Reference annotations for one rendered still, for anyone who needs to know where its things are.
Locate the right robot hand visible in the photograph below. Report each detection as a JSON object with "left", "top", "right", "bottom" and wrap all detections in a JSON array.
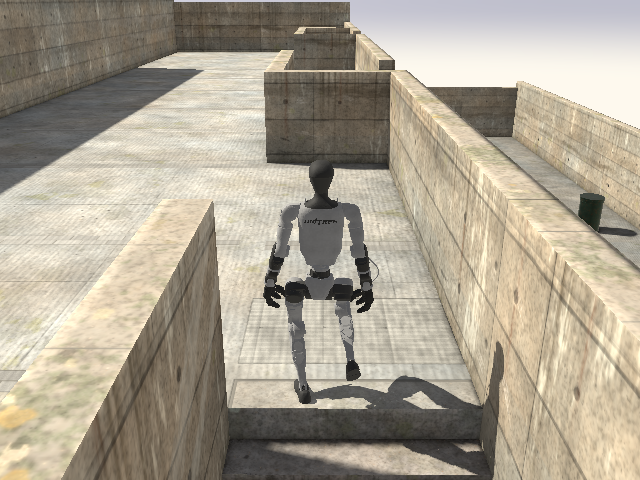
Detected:
[{"left": 350, "top": 287, "right": 374, "bottom": 313}]

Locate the left robot thigh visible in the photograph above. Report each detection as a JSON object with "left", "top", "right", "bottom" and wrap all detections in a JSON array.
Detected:
[{"left": 285, "top": 277, "right": 306, "bottom": 339}]

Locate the robot left upper arm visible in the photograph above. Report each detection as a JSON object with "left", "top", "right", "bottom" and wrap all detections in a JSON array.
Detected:
[{"left": 274, "top": 203, "right": 300, "bottom": 258}]

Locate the left robot hand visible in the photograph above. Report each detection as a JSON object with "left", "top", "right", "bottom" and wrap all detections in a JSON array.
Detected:
[{"left": 263, "top": 284, "right": 286, "bottom": 308}]

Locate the robot right forearm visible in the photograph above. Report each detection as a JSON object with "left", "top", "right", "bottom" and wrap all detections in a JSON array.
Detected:
[{"left": 355, "top": 244, "right": 373, "bottom": 291}]

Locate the robot left forearm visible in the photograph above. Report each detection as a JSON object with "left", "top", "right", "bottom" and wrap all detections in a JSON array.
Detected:
[{"left": 264, "top": 242, "right": 284, "bottom": 287}]

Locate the left robot shin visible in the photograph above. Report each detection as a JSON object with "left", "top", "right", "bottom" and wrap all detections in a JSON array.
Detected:
[{"left": 288, "top": 323, "right": 307, "bottom": 391}]

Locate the robot right upper arm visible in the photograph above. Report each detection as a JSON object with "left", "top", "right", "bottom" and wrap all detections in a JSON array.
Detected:
[{"left": 342, "top": 203, "right": 366, "bottom": 259}]

